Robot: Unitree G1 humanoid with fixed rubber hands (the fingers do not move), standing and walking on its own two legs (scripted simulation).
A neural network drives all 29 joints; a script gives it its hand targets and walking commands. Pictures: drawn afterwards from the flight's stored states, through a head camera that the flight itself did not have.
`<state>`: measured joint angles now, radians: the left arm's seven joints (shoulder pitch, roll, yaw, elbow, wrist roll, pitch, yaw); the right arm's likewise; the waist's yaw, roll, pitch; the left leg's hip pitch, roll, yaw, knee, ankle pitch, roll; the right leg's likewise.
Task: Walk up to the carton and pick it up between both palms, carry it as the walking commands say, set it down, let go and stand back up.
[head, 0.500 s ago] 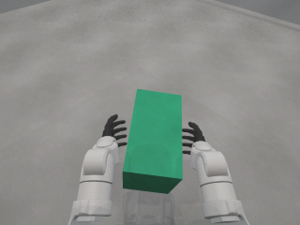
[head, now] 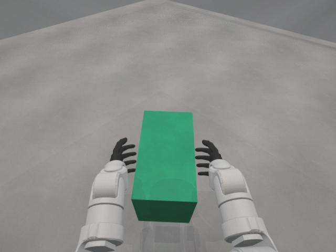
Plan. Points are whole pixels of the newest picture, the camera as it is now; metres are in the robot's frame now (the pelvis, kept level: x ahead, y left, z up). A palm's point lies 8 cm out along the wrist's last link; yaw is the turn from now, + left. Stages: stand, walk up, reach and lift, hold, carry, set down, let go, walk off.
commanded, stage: hold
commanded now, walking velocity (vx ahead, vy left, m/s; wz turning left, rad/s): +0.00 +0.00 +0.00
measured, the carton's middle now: (166, 165) +0.37 +0.01 -0.05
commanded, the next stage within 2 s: set down in 0.38 s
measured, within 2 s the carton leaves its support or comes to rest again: neither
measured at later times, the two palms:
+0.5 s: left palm (124, 165) +0.31 +0.12 +0.04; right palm (220, 167) +0.30 -0.13 +0.04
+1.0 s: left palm (127, 176) +0.32 +0.12 -0.03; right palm (214, 179) +0.31 -0.12 -0.04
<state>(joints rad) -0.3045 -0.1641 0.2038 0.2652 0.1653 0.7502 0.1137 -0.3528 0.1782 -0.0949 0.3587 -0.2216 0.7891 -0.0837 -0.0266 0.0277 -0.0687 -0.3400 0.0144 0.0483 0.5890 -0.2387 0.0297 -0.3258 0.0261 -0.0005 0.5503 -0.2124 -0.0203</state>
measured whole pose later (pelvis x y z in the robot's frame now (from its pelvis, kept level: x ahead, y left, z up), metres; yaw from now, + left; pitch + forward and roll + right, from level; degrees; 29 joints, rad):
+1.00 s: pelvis +0.00 +0.00 -0.01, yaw +1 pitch -2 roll -1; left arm -0.44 -0.21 0.39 0.62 0.29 0.35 0.06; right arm -0.42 0.21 -0.32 0.68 -0.33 0.38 -0.07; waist -0.02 0.00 0.11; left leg -0.35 0.01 0.03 0.66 -0.28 0.03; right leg -0.34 0.02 0.00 0.64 -0.27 -0.02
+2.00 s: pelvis -0.04 -0.01 -0.08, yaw +1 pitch +23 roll +1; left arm -0.69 -0.10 0.15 0.79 0.05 -0.08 0.25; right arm -0.71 0.09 -0.08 0.86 -0.10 -0.10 -0.27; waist -0.02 -0.02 0.23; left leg -1.12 0.00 0.03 1.07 -0.34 0.02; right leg -1.13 0.02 0.01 1.09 -0.35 -0.02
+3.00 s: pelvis -0.05 -0.01 -0.22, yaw +0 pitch +36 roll +3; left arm -1.03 -0.04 0.22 0.81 0.05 -0.01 0.25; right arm -1.08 0.00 -0.10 0.93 -0.04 -0.01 -0.27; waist 0.01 -0.02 0.23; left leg -1.75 -0.02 0.03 1.62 -0.50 0.00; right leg -1.78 0.06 0.04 1.64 -0.48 -0.02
